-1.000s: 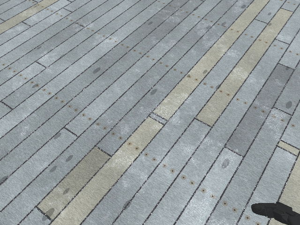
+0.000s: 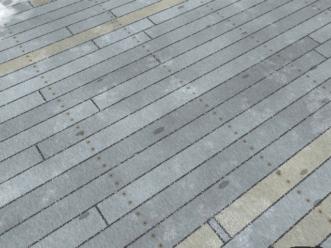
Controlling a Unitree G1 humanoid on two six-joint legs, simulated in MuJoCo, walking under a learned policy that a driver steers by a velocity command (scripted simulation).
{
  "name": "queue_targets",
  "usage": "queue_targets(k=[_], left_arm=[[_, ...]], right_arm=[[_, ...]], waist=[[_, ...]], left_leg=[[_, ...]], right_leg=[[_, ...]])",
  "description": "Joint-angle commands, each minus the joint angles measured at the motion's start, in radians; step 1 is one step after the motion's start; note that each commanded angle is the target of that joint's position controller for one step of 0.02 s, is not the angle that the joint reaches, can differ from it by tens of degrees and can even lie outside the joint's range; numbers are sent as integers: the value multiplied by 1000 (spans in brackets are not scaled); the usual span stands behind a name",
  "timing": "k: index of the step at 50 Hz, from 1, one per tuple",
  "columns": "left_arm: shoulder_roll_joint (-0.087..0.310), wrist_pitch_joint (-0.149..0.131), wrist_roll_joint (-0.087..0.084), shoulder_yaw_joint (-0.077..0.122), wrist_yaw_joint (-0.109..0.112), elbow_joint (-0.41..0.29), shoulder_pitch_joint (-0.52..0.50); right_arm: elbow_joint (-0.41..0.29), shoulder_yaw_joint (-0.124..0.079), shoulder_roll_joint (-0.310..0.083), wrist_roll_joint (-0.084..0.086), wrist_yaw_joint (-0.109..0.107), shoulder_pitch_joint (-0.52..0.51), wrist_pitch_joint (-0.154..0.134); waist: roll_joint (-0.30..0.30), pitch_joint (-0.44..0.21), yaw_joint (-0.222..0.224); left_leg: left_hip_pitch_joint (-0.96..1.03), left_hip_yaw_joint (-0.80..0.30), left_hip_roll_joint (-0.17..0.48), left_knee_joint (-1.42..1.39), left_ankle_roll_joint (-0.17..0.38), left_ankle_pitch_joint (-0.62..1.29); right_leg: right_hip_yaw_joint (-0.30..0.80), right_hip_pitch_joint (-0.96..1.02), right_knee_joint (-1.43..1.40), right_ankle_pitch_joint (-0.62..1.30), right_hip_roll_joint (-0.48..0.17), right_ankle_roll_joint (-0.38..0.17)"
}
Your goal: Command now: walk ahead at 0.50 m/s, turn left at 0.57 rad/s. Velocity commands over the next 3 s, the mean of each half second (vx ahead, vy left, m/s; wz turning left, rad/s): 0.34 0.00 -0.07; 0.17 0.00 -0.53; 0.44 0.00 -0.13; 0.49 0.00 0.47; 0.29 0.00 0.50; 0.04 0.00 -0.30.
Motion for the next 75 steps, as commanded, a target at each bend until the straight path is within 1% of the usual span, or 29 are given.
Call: queue_targets(k=[1,3,5,10,17,21,23,24,25,26,28,29,36,39,44,47,49,50,51,52,53,56,66,70,71,72,73,74,75], left_arm=[[135,-39,-12,24,-13,-176,-136],[107,-37,-5,13,-12,-124,-69],[92,1,15,9,-19,-86,2],[80,26,-1,14,-35,-94,-103],[41,17,-2,-4,-36,-119,-234],[75,11,11,7,-32,-96,-121],[109,-9,19,26,-22,-55,49],[205,-14,18,51,-12,-60,103],[277,4,-13,73,-5,-75,53],[245,16,-54,74,-11,-94,16],[127,43,-33,42,-4,-119,-116],[111,49,-31,37,-1,-120,-130],[179,55,-12,62,-6,-128,-119],[188,68,-11,70,-5,-135,-109],[203,63,-1,82,-11,-134,-83],[201,61,3,85,-22,-147,-122],[184,66,-4,84,-23,-174,-216],[136,60,-11,74,-18,-193,-232],[29,43,-29,43,-17,-210,-184],[109,31,6,52,-19,-216,-234],[134,23,16,57,-30,-211,-222],[133,21,23,55,-56,-149,-129],[49,13,14,-6,-75,-256,-480],[94,-8,4,9,-39,-199,-286],[133,-22,17,24,-22,-150,-131],[215,-31,42,44,-2,-130,48],[303,-21,41,63,1,-118,81],[223,-15,16,50,-3,-121,32],[156,-18,11,29,-4,-125,-65]], right_arm=[[35,-78,-247,28,-37,309,12],[39,-42,-128,29,-43,215,-5],[47,-21,-82,32,-39,193,-31],[106,-21,-108,28,-36,272,-62],[144,3,-84,31,-70,284,-59],[155,-10,-123,28,-98,271,-39],[137,-20,-148,33,-99,218,-29],[95,-12,-120,35,-95,226,-35],[71,0,-41,50,-83,329,-25],[93,4,-75,8,-79,317,-13],[76,-5,-94,14,-76,213,-3],[59,-6,-97,7,-77,188,10],[41,-2,-75,12,-81,172,58],[17,-7,-93,5,-71,117,53],[-5,-2,-91,11,-63,76,16],[-4,3,-91,25,-64,124,-7],[36,2,-85,38,-79,274,-21],[55,-14,-153,30,-96,343,-28],[40,-30,-245,12,-106,361,-29],[34,-41,-270,-9,-103,282,-28],[37,-29,-207,-4,-94,251,-34],[45,-10,-134,18,-69,230,-59],[174,-13,-123,26,-45,460,-70],[197,-23,-166,31,-50,440,-63],[195,-19,-157,43,-48,422,-65],[150,-3,-101,49,-44,395,-70],[128,18,9,69,-46,494,-63],[152,-17,-119,41,-57,429,-48],[141,-19,-95,39,-48,380,-48]], waist=[[56,-198,-150],[-10,-94,-56],[17,-107,-15],[25,-15,-37],[71,-20,-79],[100,-71,-36],[57,-140,59],[-81,-227,69],[-259,-358,-30],[-70,-367,-9],[34,-110,-46],[17,-71,-57],[-82,-135,-41],[-128,-133,-15],[-118,-111,5],[-125,-99,-31],[-91,-67,-138],[19,-47,-161],[241,-117,-139],[135,2,-108],[77,38,-64],[133,17,-38],[151,31,-151],[129,-52,-31],[91,-149,43],[-18,-294,118],[-265,-411,68],[-90,-297,67],[-75,-154,20]], left_leg=[[683,-639,368,-351,223,20],[450,-427,282,-375,142,273],[352,-322,240,-416,113,377],[357,-177,216,-479,49,562],[451,4,202,-395,-29,807],[541,6,242,-162,-41,1046],[476,35,205,169,-63,847],[266,70,103,494,-96,326],[-20,-37,-89,788,-137,-437],[-38,-165,1,798,-135,-378],[-75,-152,63,679,-147,-290],[-60,-153,81,598,-156,-259],[-37,-143,69,376,-200,-171],[-67,-150,75,290,-213,-162],[-39,-156,48,143,-191,-210],[121,-154,8,-3,-148,-269],[409,-133,-4,-279,-104,-156],[561,-227,108,-394,-83,-222],[627,-590,411,-512,-26,-517],[465,-747,461,-566,33,-604],[402,-684,424,-545,38,-567],[404,-410,267,-537,-9,-301],[457,-234,242,-459,25,321],[428,-237,252,-239,-3,704],[338,-191,206,-60,-26,662],[140,-161,153,213,-44,315],[-121,-97,15,500,-67,-347],[-159,-179,65,577,-46,-291],[-165,-186,101,556,-41,-200]], right_leg=[[205,-670,439,111,25,-23],[196,-524,270,193,-34,-30],[189,-400,214,205,-41,-22],[183,-503,82,358,-25,-25],[109,-416,-255,538,74,-55],[69,-309,-334,357,151,-111],[120,-117,-528,519,149,-166],[370,92,-481,1027,-63,-245],[731,303,-471,1469,-299,-464],[673,221,-521,1279,-277,-470],[547,-50,-625,852,-167,-383],[507,-114,-651,767,-114,-341],[508,-134,-673,487,-19,-258],[615,-117,-746,28,-8,-256],[710,-87,-743,-73,-17,-265],[737,-180,-723,-100,8,-258],[688,-385,-664,-133,87,-190],[584,-551,-505,-157,167,-119],[359,-636,-171,-97,285,-78],[344,-725,-59,57,236,-75],[381,-688,-17,146,182,-78],[329,-626,66,265,175,-42],[104,-505,-294,332,101,-19],[97,-153,-461,319,168,-89],[134,86,-494,373,134,-116],[390,350,-532,178,-118,-162],[797,501,-632,138,-384,-248],[780,352,-657,103,-338,-238],[617,218,-685,168,-281,-214]])
Next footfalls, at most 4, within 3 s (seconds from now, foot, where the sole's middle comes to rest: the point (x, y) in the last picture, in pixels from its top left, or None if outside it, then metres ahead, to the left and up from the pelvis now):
0.46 right None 0.37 -0.08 -0.75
1.00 left None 0.40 0.10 -0.75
1.42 right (234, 225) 0.54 -0.22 -0.75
1.94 left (209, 149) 0.88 -0.13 -0.75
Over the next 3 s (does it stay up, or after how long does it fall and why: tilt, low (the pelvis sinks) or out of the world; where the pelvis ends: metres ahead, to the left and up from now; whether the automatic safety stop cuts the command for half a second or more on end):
stays up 0.99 -0.19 0.03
